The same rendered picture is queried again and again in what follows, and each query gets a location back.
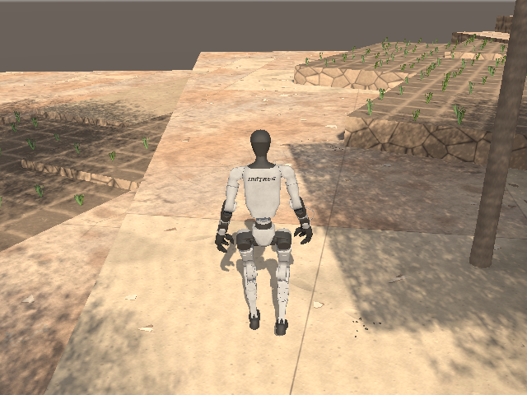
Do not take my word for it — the robot left forearm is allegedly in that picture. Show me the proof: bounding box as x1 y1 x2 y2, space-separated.
217 200 232 235

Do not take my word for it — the robot left hand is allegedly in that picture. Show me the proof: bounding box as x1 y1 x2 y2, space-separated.
215 233 234 253

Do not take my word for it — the robot right forearm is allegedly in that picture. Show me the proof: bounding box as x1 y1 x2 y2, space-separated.
294 197 310 229

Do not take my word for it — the robot torso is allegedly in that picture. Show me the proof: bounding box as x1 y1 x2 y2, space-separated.
243 161 281 247

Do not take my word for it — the robot right upper arm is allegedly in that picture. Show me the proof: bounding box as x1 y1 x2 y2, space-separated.
278 165 302 210

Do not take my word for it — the robot left upper arm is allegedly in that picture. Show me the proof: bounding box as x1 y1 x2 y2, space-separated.
224 166 245 212

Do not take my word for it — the robot right hand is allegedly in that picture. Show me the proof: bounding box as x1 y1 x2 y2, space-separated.
294 226 313 244

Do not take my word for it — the right robot foot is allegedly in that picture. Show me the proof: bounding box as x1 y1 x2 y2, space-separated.
276 319 288 335

